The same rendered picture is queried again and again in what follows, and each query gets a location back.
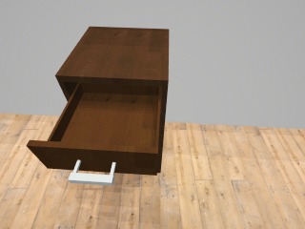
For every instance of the drawer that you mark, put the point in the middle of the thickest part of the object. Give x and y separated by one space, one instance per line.
102 124

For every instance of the handle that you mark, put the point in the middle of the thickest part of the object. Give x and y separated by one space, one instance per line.
93 179

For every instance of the cabinet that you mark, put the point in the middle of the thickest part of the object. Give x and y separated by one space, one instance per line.
121 56

